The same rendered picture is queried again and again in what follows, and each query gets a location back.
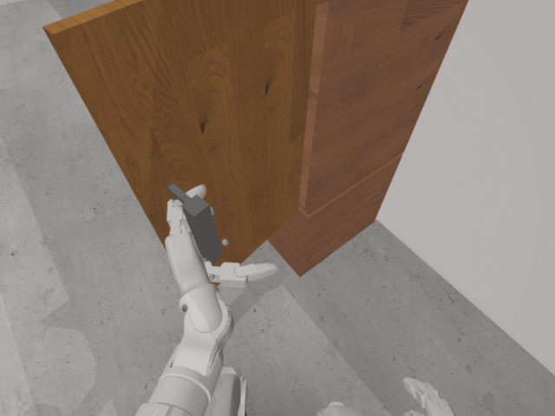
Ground cupboard door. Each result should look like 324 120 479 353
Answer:
42 0 317 286

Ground handle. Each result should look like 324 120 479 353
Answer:
167 184 223 265

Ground left robot thigh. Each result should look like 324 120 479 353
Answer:
204 374 247 416

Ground robot left hand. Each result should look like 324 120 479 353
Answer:
165 185 278 295

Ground left robot shin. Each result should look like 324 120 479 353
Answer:
221 367 237 375

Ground robot left forearm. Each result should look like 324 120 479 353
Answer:
135 283 234 416

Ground robot right hand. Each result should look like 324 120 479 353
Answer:
403 377 456 416

